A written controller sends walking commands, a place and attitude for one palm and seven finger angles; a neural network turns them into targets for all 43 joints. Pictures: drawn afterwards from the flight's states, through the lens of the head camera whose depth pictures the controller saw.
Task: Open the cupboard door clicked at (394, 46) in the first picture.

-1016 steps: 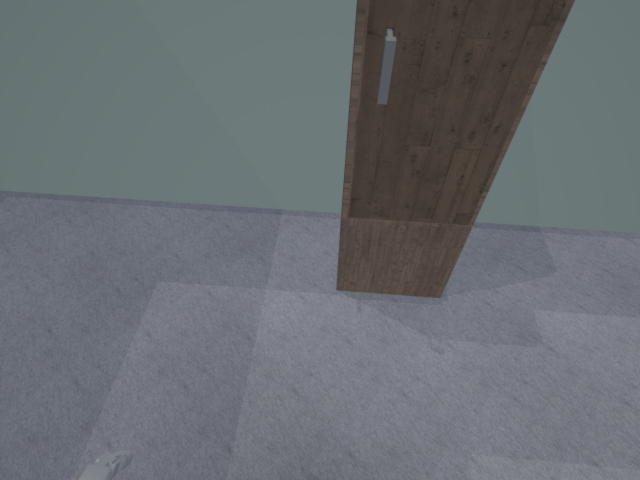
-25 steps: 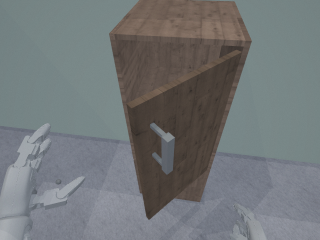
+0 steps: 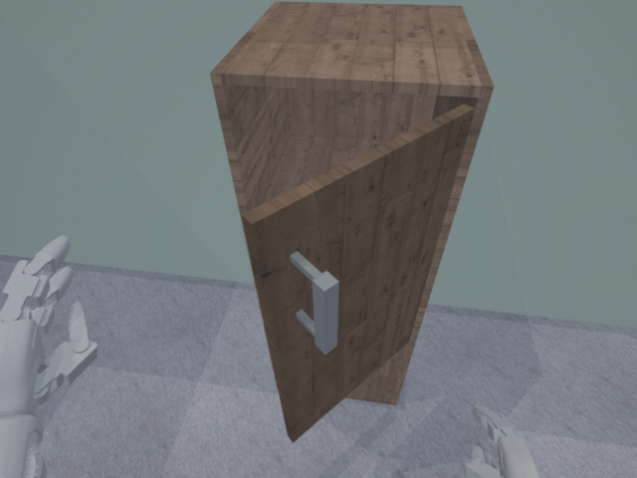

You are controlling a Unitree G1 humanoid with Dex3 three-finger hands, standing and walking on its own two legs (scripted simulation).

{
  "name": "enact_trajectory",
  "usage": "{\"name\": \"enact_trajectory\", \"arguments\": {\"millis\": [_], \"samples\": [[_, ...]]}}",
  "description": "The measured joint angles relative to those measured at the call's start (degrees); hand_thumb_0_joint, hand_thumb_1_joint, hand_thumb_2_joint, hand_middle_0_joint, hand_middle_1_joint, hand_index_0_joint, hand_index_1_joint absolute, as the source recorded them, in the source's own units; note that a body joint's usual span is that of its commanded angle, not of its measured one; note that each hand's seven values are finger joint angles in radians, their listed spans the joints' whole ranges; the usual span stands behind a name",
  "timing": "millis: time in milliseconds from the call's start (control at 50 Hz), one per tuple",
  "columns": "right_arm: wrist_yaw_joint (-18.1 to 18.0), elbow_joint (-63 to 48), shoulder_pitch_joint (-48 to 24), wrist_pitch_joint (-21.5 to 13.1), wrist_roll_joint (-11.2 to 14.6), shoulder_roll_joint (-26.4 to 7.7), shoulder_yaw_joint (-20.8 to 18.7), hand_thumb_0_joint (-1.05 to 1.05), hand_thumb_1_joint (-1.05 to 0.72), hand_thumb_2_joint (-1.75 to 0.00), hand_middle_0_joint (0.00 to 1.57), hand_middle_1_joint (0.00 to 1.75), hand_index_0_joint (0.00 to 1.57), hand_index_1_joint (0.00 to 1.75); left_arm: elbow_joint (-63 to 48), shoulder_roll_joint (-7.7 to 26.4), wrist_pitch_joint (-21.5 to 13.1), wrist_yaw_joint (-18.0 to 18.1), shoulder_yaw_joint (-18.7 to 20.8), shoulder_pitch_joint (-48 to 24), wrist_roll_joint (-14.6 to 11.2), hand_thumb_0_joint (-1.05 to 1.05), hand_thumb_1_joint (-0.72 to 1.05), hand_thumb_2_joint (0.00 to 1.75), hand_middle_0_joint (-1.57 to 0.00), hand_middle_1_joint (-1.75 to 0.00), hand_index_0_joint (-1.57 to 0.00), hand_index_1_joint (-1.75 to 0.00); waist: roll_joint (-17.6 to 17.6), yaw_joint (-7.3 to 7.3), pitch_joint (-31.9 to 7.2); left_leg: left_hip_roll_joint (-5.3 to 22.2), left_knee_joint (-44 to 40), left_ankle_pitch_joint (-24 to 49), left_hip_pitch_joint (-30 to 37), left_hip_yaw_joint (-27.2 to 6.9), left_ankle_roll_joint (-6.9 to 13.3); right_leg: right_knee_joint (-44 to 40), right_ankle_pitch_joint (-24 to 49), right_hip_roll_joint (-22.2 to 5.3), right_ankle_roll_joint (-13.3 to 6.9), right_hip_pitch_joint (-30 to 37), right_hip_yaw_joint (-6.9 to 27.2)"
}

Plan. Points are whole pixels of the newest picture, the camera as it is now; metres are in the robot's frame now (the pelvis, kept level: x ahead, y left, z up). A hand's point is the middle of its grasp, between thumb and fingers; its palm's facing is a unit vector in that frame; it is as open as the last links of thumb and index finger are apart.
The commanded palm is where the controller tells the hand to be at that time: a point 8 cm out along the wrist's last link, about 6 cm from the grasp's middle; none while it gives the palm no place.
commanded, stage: draw the hand back to the body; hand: left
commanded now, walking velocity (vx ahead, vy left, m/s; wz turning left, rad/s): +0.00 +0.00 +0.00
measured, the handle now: (313, 304) +0.29 +0.05 +0.11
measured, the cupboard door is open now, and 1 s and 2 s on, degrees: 49 49 49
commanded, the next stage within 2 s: step back with the hand held close in 0.12 s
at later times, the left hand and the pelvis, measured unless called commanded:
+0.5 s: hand (94, 353) +0.18 +0.24 +0.14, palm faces +0.33 -0.82 -0.47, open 7.4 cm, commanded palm +0.13 +0.29 +0.17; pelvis -0.02 +0.00 +0.00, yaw -2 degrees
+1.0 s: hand out of the picture +0.09 +0.29 +0.15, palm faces +0.44 -0.76 -0.48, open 7.4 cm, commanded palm +0.03 +0.33 +0.17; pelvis -0.11 +0.03 -0.02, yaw +0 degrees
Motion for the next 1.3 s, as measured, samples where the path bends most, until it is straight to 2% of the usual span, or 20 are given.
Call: {"name": "enact_trajectory", "arguments": {"millis": [260, 300, 380, 500, 560, 640, 740, 820, 920, 1000, 1060, 1120, 1200, 1240, 1260, 1300], "samples": [[-0.3, 0.4, -0.1, 0.3, 0.1, 0.3, 0.0, 0.01, -0.9, -0.9, 0.2, 0.3, 0.21, 0.3, 1.0, 0.3, -0.5, -0.1, 1.0, -0.2, -0.4, 0.01, 0.89, 0.9, -0.21, -0.3, -0.21, -0.31, 0.6, -0.07, 0.3, 0.7, -0.2, 0.5, 0.3, -0.2, -0.6, -0.7, 0.7, 0.7, -0.7, 0.4, -0.2], [-0.3, 0.0, 0.0, 0.7, 0.5, 0.2, 0.0, 0.01, -0.9, -0.9, 0.2, 0.3, 0.21, 0.3, 1.4, 1.2, -1.2, -0.4, 2.1, -0.9, -0.2, 0.01, 0.89, 0.9, -0.21, -0.3, -0.21, -0.31, 0.7, -0.09, 0.1, 1.1, 0.5, 0.3, -0.8, -0.4, -0.7, -1.0, 1.0, 1.1, -0.8, -0.1, -0.3], [0.0, -1.1, -0.9, 1.9, 0.6, -0.2, -0.3, 0.01, -0.9, -0.9, 0.2, 0.3, 0.21, 0.3, 1.5, 2.9, -3.5, -0.1, 5.3, -1.0, 0.2, 0.01, 0.89, 0.9, -0.21, -0.3, -0.21, -0.31, 0.7, -1.01, 0.3, 1.8, 1.6, 0.4, -3.5, -0.1, -0.8, -0.9, 1.9, 1.7, -0.8, -2.5, -0.1], [-0.1, -3.0, -1.3, 3.8, 1.0, -1.6, -1.9, 0.01, -0.9, -0.9, 0.2, 0.3, 0.21, 0.3, -0.2, 2.2, -3.3, -0.4, 2.9, 2.5, 0.7, 0.01, 0.89, 0.9, -0.21, -0.3, -0.2, -0.31, 0.8, -2.51, 0.5, 1.6, 2.0, 1.2, -6.3, 1.3, -0.3, 1.2, 2.2, 1.3, -0.1, -6.5, 1.1], [-0.5, -3.5, -1.1, 4.8, 1.3, -1.5, -2.5, 0.01, -0.9, -0.9, 0.2, 0.3, 0.2, 0.3, -1.5, 3.2, -3.0, -0.5, 2.4, 4.0, 0.7, 0.01, 0.89, 0.9, -0.21, -0.3, -0.21, -0.31, 0.0, -3.15, 0.8, 1.4, 2.6, 1.5, -7.5, 1.7, 0.0, 2.7, 2.2, 1.1, 0.2, -8.2, 1.4], [-0.8, -4.1, -0.3, 5.3, 1.4, -0.8, -2.7, 0.01, -0.9, -0.9, 0.2, 0.3, 0.2, 0.3, -3.9, 5.5, -3.5, 0.0, 4.1, 4.7, 0.7, 0.01, 0.88, 0.9, -0.21, -0.3, -0.21, -0.31, -1.7, -3.46, 1.2, 1.2, 3.8, 2.0, -9.1, 2.0, 0.3, 4.6, 2.3, 0.9, 0.5, -10.1, 1.6], [-0.8, -4.8, 0.7, 4.6, 1.3, -0.4, -2.3, 0.01, -0.9, -0.9, 0.2, 0.3, 0.2, 0.3, -6.0, 6.5, -5.0, 1.1, 6.6, 4.7, 1.0, 0.01, 0.88, 0.9, -0.21, -0.3, -0.21, -0.31, -2.5, -3.57, 0.9, 1.0, 5.5, 2.7, -11.3, 2.2, 1.0, 6.4, 3.0, 0.6, 1.0, -12.3, 1.6], [-0.7, -5.1, 1.3, 3.5, 1.1, -0.4, -2.0, 0.01, -0.9, -0.9, 0.2, 0.3, 0.2, 0.3, -5.7, 5.4, -6.2, 1.5, 7.0, 4.5, 1.8, 0.01, 0.89, 0.9, -0.21, -0.3, -0.21, -0.31, -1.9, -3.65, 0.6, 0.7, 7.2, 3.1, -13.4, 2.3, 1.8, 8.3, 3.2, 0.2, 1.6, -14.4, 1.5], [-0.8, -5.1, 2.6, 1.8, 0.7, 0.1, -1.8, 0.01, -0.9, -0.9, 0.2, 0.3, 0.2, 0.3, -4.2, 4.1, -6.6, 1.5, 7.0, 2.9, 3.3, 0.01, 0.88, 0.9, -0.21, -0.3, -0.21, -0.31, -1.2, -3.84, 1.0, -0.2, 8.3, 4.4, -15.5, 1.8, 2.8, 14.4, -1.3, 0.3, 2.0, -16.0, 2.4], [-0.4, -3.8, 2.9, 0.8, 0.3, 1.3, -1.3, 0.01, -0.9, -0.9, 0.2, 0.3, 0.21, 0.3, -4.9, 3.8, -7.3, 1.4, 8.2, 2.6, 3.3, 0.01, 0.88, 0.9, -0.21, -0.3, -0.21, -0.31, -2.0, -2.65, 0.0, -0.7, 8.2, 6.0, -18.3, 2.1, 2.8, 14.4, -6.1, 0.3, 1.8, -13.2, 3.4], [0.1, -2.8, 1.4, 0.0, 0.2, 1.7, -1.1, 0.01, -0.9, -0.9, 0.2, 0.3, 0.21, 0.3, -5.6, 2.8, -7.8, 1.6, 7.8, 2.2, 2.6, 0.01, 0.89, 0.9, -0.21, -0.3, -0.21, -0.31, -1.0, -2.52, 1.8, 0.1, 6.7, 7.5, -18.7, 1.3, 1.8, 12.1, -2.4, 1.1, 1.7, -13.4, 2.6], [0.7, -2.0, 0.9, -0.4, 0.3, 2.1, -1.1, 0.01, -0.9, -0.9, 0.2, 0.3, 0.21, 0.3, -7.1, 3.1, -8.2, 1.6, 6.6, 2.9, 2.0, 0.01, 0.89, 0.9, -0.21, -0.3, -0.21, -0.31, -1.4, -2.52, 2.2, 0.3, 8.3, 2.6, -20.0, 1.0, -0.3, 10.8, -0.7, 1.1, 1.5, -13.6, 2.2], [0.9, -0.9, 1.2, 0.1, 0.1, 1.9, -1.5, 0.01, -0.9, -0.9, 0.2, 0.3, 0.21, 0.3, -8.6, 3.8, -8.9, 1.6, 5.6, 4.3, 2.2, 0.01, 0.88, 0.9, -0.21, -0.3, -0.21, -0.31, -2.9, -2.68, 0.9, 0.5, 17.4, -3.9, -20.1, -1.2, -2.5, 11.2, -0.1, 0.9, 2.1, -14.1, 2.7], [0.6, -0.7, 1.4, 0.4, 0.0, 1.5, -1.8, 0.01, -0.9, -0.9, 0.2, 0.3, 0.21, 0.3, -8.7, 4.4, -8.8, 1.6, 5.8, 4.0, 2.2, 0.01, 0.88, 0.9, -0.21, -0.3, -0.21, -0.31, -3.7, -3.2, -0.2, 1.3, 16.2, -4.0, -17.1, -2.5, -2.7, 11.8, -0.1, 0.6, 2.6, -15.1, 2.9], [0.2, -0.8, 1.3, 0.4, 0.0, 1.3, -1.9, 0.01, -0.9, -0.9, 0.2, 0.3, 0.21, 0.3, -8.7, 4.8, -8.7, 1.7, 6.0, 3.2, 2.3, 0.01, 0.88, 0.9, -0.21, -0.3, -0.21, -0.31, -4.2, -3.7, -0.4, 1.4, 13.5, -0.7, -16.1, -2.5, -2.0, 12.4, -0.1, 0.1, 3.1, -15.9, 2.8], [-0.4, -0.8, 0.1, 0.1, -0.2, 1.2, -2.2, 0.01, -0.9, -0.9, 0.2, 0.3, 0.21, 0.3, -7.9, 5.7, -8.6, 1.8, 7.0, 0.7, 2.4, 0.01, 0.88, 0.9, -0.21, -0.3, -0.21, -0.31, -5.7, -3.78, 1.3, 0.3, 12.1, 1.7, -16.3, -1.6, 0.1, 15.0, -0.8, -0.8, 3.1, -17.6, 3.8]]}}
